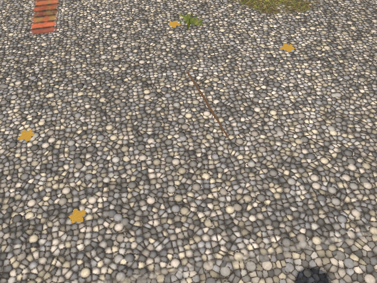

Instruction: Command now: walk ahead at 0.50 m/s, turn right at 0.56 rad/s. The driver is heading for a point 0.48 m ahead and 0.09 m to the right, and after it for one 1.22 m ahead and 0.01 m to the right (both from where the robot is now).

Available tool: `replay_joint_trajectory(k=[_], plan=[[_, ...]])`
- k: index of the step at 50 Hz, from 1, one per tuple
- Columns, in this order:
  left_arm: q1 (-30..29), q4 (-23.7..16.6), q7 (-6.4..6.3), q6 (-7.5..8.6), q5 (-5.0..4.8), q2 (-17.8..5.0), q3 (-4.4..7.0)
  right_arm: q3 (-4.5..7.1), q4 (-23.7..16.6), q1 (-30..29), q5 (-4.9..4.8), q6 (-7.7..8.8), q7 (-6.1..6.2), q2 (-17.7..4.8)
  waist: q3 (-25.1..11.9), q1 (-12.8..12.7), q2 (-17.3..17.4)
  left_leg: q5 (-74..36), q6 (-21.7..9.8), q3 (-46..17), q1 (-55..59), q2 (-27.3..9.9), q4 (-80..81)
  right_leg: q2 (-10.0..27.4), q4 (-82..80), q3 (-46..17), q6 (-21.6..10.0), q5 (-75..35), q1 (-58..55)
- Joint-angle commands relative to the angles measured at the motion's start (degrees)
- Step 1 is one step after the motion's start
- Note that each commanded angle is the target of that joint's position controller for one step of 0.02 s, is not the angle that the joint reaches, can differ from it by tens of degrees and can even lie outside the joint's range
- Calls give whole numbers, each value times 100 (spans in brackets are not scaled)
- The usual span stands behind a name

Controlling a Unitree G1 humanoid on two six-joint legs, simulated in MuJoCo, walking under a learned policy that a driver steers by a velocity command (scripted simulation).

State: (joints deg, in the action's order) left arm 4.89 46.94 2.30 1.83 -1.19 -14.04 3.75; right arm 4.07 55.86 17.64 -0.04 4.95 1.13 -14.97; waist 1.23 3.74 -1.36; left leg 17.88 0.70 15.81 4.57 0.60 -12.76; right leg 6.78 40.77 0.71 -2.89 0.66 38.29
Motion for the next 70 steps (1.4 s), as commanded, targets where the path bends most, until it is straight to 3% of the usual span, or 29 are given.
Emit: replay_joint_trajectory(k=[1,4,5,6,7,8,11,16,21,26,29,30,31,32,33,34,36,40,46,51,54,55,56,57,58,59,61,64,70], plan=[[-599,-660,122,62,-16,-354,45,247,-294,-30,-86,-70,26,-1108,405,-112,388,-3455,-821,-345,88,-1822,-97,-221,-324,364,-214,594,31],[953,-414,92,36,-66,-942,381,280,-427,-285,-148,-208,51,-1274,-583,-1072,571,-5692,-509,-33,-235,-1576,-2510,-1002,-733,784,-677,834,-2308],[1946,-162,-37,-17,-68,-1476,621,214,-540,-237,-51,-179,62,-1126,-1130,-1447,80,-4195,-207,-26,-1609,-1345,-4266,-598,-925,-172,-985,865,-4122],[1818,-169,-85,5,-101,-2096,697,-60,-872,218,143,-7,-25,-173,-1514,-694,-1421,1227,147,-542,-4211,-137,-6266,871,-1524,-3477,-1996,1801,-5844],[2034,-364,-58,96,14,-1701,551,-31,-1001,-337,-110,276,-104,-555,-2225,-1043,-788,1634,26,-1966,-4873,67,-6934,1289,-2443,-4960,-2236,2311,-6219],[1860,-311,-45,178,69,-1322,445,38,-1174,-913,-317,410,-148,-792,-1452,-1118,-503,1076,-148,-2053,-5426,-213,-6855,1162,-2552,-4157,-1910,1786,-5849],[740,-604,-81,255,84,-731,254,115,-1025,-747,-47,385,-77,-865,-606,-382,69,46,-197,-2127,-4323,-820,-5538,506,-2634,-2414,-1447,206,-3590],[1028,-586,-260,283,26,-1052,319,64,-1305,-1263,103,132,-56,-572,-199,-351,72,-926,228,-1895,-4136,-665,-3924,155,-2926,-1677,-1392,-627,-2655],[1449,-458,-319,233,12,-984,293,-51,-1539,-2096,9,196,-178,-378,-73,-751,-334,-2691,206,-1719,-3497,-263,-1978,-142,-2854,-1311,-957,183,-2456],[1866,-185,-326,210,59,-965,263,-40,-1692,-2388,-39,276,-327,-600,106,-897,-439,-2112,-229,-1709,-4027,-319,-1563,482,-2410,-1550,-882,-329,-3809],[1666,-199,-357,136,88,-1096,280,66,-1530,-1633,-51,290,-360,-842,-298,-447,-552,-1445,-628,-1364,-3127,13,-1401,417,-1489,-1199,-641,-2725,-4275],[1557,-255,-365,116,119,-1041,235,163,-1310,-821,-23,282,-352,-1042,-875,-54,-434,-1719,-849,-1447,-1963,-9,-1475,149,-504,-919,-495,-3259,-4018],[1685,-371,-383,124,233,-850,136,227,-1181,94,23,261,-353,-1352,-1687,192,256,-2060,-1302,-2734,-265,-929,-1676,-221,1146,-687,-305,-1767,-2896],[2366,-390,-316,230,155,-388,12,317,-1018,478,-20,206,-407,-1611,-2124,-126,1946,-752,-2220,-5459,1524,-1975,-963,-1195,3045,-430,182,2384,-578],[1990,-434,-284,344,97,-814,40,193,-1037,409,-206,176,-425,-1130,-1808,72,1414,463,-2047,-6095,1611,-1930,-443,-958,3539,-916,127,2992,290],[1280,-625,-248,434,-23,-1030,94,132,-1157,18,-174,141,-384,-913,-967,126,905,363,-1794,-5344,904,-1776,-349,-700,3503,-880,88,2475,656],[743,-783,-263,542,134,-926,88,91,-1301,-377,-46,94,-342,-827,-327,-107,87,-907,-1676,-4421,-395,-1375,-198,-376,2781,-706,120,1887,360],[834,-900,-305,435,219,-695,78,81,-1341,-323,-71,76,-243,-828,-360,-406,504,-2093,-1722,-3726,-1139,-1022,33,-234,1623,-542,389,1736,-194],[-333,-1230,-274,447,166,-442,-31,172,-1268,160,-159,-76,-56,-1043,-164,-38,585,-2012,-1314,-3152,-1816,-564,-13,-605,-568,-390,622,-266,-798],[-817,-1411,-158,561,69,-651,36,176,-1232,520,-178,-215,-1,-998,-145,41,700,-1542,-1176,-3822,-1306,-770,-577,-817,-1363,-543,511,-87,-1185],[33,-1222,-191,636,81,-942,191,162,-1371,263,-147,-247,2,-902,-475,-492,841,-2006,-918,-3929,-1347,-584,-1422,-711,-1819,-482,150,176,-2500],[859,-1130,-242,651,175,-1201,280,64,-1504,129,-81,-218,-28,-639,-1175,-901,567,-1756,-726,-3584,-1912,-314,-2660,14,-1586,-1055,-213,282,-3878],[1585,-1021,-282,576,270,-1644,391,-46,-1636,694,-125,-160,-13,-259,-1994,-855,-694,94,-334,-2739,-3667,482,-4502,1265,-1677,-3010,-962,934,-5889],[1738,-891,-228,510,148,-1474,366,-59,-1705,992,-202,-127,-25,-514,-2071,-738,-1679,1719,-246,-2562,-4752,271,-5557,1888,-2116,-4625,-1338,2042,-6042],[1432,-970,-237,482,104,-992,244,61,-1631,659,-233,-159,-32,-957,-1245,-810,-912,1244,-187,-2633,-5078,-63,-6012,1638,-2269,-4011,-1130,2548,-5348],[1176,-991,-247,441,119,-802,179,91,-1693,205,-172,-200,-42,-1025,-657,-811,-431,769,-142,-2420,-5016,-251,-6031,1337,-2363,-3080,-906,2143,-4599],[800,-917,-228,423,181,-623,99,123,-1812,-98,-106,-239,-79,-871,-122,-557,-346,230,-116,-2327,-4715,-554,-5634,905,-2714,-2084,-761,1180,-3550],[716,-789,-203,496,153,-692,138,67,-1927,-120,-151,-333,-141,-555,-28,-407,-463,-128,-44,-2172,-4496,-721,-5335,757,-3106,-1241,-831,489,-3040],[819,-516,-241,468,143,-1039,235,-12,-2160,-856,-124,-284,-265,-432,55,-576,-184,-1685,9,-1960,-4494,-723,-3671,648,-3220,-5,-738,-464,-3278]])
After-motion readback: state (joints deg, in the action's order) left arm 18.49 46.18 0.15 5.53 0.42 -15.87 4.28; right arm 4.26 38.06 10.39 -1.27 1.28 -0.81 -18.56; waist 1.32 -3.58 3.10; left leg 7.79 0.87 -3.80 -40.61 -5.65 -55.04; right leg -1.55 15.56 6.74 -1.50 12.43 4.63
